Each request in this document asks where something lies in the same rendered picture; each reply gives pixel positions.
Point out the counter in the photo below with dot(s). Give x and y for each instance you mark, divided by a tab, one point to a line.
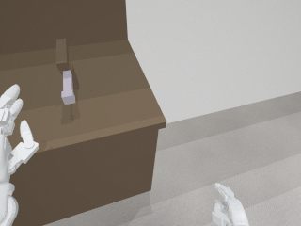
100	149

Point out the left robot forearm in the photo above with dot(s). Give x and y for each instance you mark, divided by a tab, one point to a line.
9	207

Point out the tap lever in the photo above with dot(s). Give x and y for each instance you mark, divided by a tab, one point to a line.
67	94

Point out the robot left hand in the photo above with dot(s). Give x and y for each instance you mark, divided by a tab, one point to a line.
10	107

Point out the robot right hand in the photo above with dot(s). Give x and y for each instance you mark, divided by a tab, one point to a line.
233	213

